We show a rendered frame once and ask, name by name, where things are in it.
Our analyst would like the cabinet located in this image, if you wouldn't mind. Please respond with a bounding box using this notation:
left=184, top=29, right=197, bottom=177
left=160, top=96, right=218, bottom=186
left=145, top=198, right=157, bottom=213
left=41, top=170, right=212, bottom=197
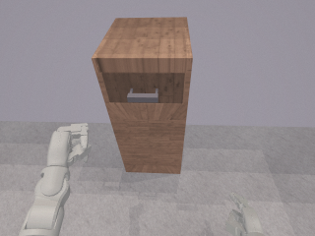
left=92, top=17, right=193, bottom=174

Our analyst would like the robot right hand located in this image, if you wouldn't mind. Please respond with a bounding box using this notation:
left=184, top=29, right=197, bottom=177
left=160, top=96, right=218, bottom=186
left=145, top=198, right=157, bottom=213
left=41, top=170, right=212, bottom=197
left=225, top=192, right=264, bottom=236

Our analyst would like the drawer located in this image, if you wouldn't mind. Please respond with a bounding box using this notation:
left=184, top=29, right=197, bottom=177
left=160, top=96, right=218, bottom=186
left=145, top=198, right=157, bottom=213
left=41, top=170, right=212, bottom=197
left=101, top=72, right=185, bottom=104

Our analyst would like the handle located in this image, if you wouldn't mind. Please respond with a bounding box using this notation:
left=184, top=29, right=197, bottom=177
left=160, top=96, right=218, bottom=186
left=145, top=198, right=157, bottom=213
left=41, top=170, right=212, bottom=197
left=127, top=88, right=158, bottom=103

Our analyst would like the robot left hand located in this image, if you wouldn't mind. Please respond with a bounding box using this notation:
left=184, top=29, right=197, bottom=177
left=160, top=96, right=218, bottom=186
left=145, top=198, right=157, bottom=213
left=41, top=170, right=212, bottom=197
left=46, top=123, right=92, bottom=168

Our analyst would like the left robot forearm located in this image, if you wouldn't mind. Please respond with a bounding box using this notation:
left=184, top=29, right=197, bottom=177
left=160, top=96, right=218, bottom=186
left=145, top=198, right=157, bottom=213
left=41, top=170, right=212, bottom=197
left=18, top=165, right=71, bottom=236

